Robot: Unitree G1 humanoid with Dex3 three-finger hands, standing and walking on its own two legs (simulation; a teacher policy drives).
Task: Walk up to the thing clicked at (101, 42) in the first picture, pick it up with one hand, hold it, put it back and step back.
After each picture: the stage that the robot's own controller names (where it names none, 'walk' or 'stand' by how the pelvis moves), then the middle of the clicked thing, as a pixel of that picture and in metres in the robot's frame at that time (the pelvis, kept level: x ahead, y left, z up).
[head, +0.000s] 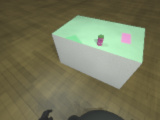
stand; (100, 40) +0.88 -0.08 -0.07
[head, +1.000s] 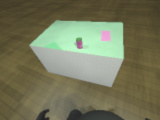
walk; (79, 43) +0.79 +0.17 -0.05
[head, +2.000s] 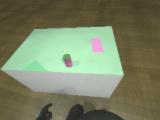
stand; (68, 60) +0.51 +0.23 -0.05
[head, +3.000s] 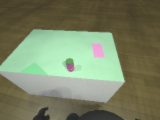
stand; (70, 65) +0.48 +0.20 -0.07
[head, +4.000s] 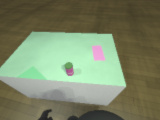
stand; (69, 69) +0.44 +0.19 -0.07
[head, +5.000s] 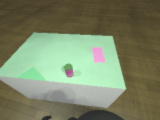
stand; (69, 70) +0.43 +0.19 -0.07
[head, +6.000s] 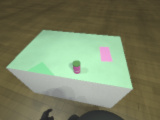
stand; (76, 67) +0.47 +0.14 -0.07
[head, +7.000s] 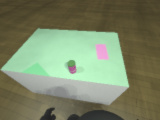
stand; (72, 67) +0.45 +0.18 -0.07
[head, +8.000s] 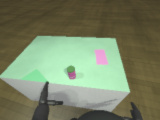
rise first; (71, 72) +0.42 +0.19 -0.07
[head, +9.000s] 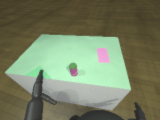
go down; (73, 69) +0.45 +0.18 -0.06
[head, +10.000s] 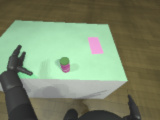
go down; (65, 65) +0.43 +0.18 -0.02
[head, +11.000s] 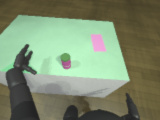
close in; (66, 61) +0.44 +0.18 -0.01
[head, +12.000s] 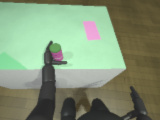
close; (57, 53) +0.46 +0.19 +0.03
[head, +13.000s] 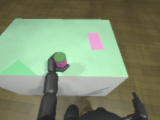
lift; (61, 61) +0.39 +0.18 +0.08
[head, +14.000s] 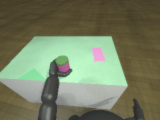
lift; (63, 66) +0.32 +0.17 +0.16
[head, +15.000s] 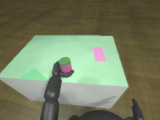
hold; (66, 67) +0.33 +0.17 +0.13
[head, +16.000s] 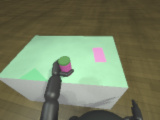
hold; (65, 66) +0.33 +0.17 +0.14
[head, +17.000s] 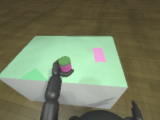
crouch; (65, 66) +0.33 +0.17 +0.14
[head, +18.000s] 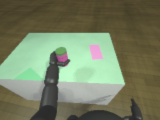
crouch; (62, 57) +0.40 +0.19 +0.13
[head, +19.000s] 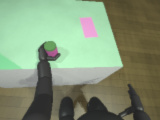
lower; (52, 51) +0.47 +0.20 +0.02
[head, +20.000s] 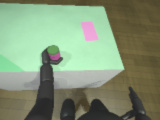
lower; (55, 55) +0.45 +0.20 +0.03
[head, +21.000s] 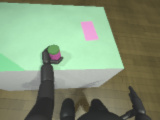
lower; (55, 54) +0.46 +0.19 +0.03
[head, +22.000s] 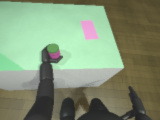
lower; (54, 53) +0.46 +0.20 +0.03
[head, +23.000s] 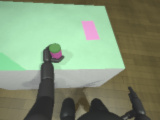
loosen; (56, 53) +0.46 +0.19 +0.03
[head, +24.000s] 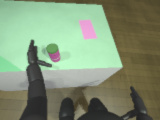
withdraw; (54, 53) +0.46 +0.19 +0.03
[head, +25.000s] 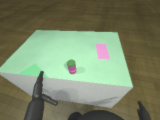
sink last; (72, 67) +0.44 +0.18 -0.02
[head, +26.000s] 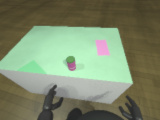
stand; (71, 63) +0.45 +0.19 -0.01
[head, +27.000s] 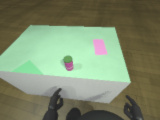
stand; (68, 63) +0.44 +0.19 +0.00
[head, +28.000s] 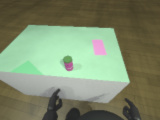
stand; (68, 63) +0.44 +0.19 +0.00
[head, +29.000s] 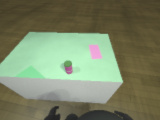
stand; (68, 67) +0.45 +0.21 -0.07
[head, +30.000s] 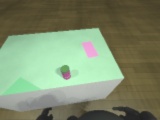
walk; (65, 72) +0.39 +0.20 -0.06
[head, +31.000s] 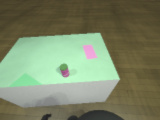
stand; (64, 70) +0.43 +0.24 -0.07
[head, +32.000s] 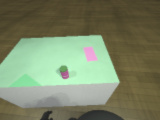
walk; (64, 72) +0.42 +0.24 -0.07
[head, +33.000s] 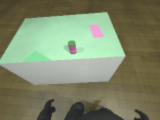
walk; (72, 47) +0.59 +0.21 -0.05
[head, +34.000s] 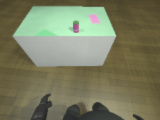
walk; (76, 27) +0.93 +0.19 -0.05
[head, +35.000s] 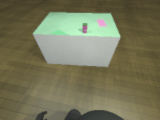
stand; (84, 28) +1.08 +0.15 -0.05
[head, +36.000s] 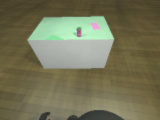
stand; (79, 32) +1.06 +0.18 -0.07
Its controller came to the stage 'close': yes
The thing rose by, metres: 0.21
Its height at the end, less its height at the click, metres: +0.00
